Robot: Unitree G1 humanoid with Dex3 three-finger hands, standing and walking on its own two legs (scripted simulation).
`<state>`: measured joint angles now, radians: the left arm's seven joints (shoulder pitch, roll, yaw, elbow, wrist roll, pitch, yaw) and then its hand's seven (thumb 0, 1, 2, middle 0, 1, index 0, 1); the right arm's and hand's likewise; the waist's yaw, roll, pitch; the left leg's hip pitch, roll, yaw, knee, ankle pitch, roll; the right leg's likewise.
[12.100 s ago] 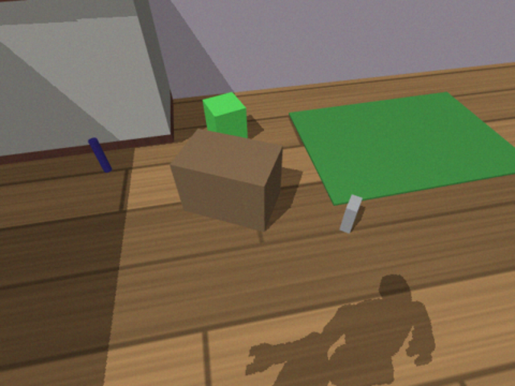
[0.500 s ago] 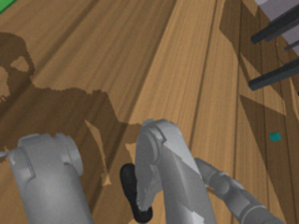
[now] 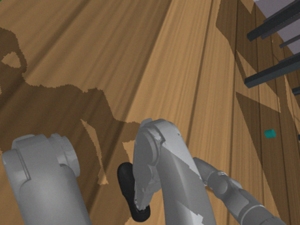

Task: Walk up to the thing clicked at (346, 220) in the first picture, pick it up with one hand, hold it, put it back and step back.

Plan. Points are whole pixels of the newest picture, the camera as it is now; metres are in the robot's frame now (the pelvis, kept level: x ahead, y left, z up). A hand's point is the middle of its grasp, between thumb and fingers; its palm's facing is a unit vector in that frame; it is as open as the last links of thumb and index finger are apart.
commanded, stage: close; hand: left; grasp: from the side
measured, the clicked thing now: out of the picture +0.38 +0.34 -0.19
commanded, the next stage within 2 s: settle in 0.72 s
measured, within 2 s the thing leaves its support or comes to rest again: leaves its support in 1.24 s
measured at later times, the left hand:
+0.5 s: hand out of the picture +0.36 +0.33 -0.17, palm faces +0.53 -0.84 +0.02, open 12.8 cm
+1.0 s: hand out of the picture +0.35 +0.34 -0.17, palm faces +0.53 -0.85 +0.03, open 12.3 cm
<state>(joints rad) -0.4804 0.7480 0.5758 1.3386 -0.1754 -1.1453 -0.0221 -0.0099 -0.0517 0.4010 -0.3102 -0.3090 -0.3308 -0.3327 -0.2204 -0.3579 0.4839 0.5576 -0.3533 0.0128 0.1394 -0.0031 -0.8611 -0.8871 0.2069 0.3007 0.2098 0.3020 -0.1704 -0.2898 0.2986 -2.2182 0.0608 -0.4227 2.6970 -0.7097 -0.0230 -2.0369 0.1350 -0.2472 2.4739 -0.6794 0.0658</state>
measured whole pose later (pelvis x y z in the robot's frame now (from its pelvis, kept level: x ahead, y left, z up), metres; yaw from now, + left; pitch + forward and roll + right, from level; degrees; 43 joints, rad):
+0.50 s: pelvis +0.00 +0.00 +0.00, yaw +0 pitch +10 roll -17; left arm -0.47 0.75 0.56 1.31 -0.19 -1.15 0.00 0.00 -0.29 0.67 -0.41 -0.58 -0.43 -0.60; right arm -0.22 -0.35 0.49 0.56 -0.35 0.02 0.14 0.00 -0.86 -0.89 0.21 0.30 0.21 0.30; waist -0.17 -0.29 0.30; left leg -2.21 0.06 -0.43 2.70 -0.72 -0.02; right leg -2.03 0.13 -0.26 2.46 -0.69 0.07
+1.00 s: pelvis +0.00 +0.00 +0.00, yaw -1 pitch +9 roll -18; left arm -0.43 0.74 0.58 1.26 -0.20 -1.14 -0.03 -0.01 -0.50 0.89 -0.54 -0.82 -0.55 -0.84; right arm -0.23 -0.35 0.49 0.54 -0.34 0.02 0.14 0.00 -0.88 -0.89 0.21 0.30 0.21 0.30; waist -0.15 -0.30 0.30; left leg -2.21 0.06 -0.44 2.70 -0.72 -0.02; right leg -2.03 0.14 -0.26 2.46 -0.68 0.06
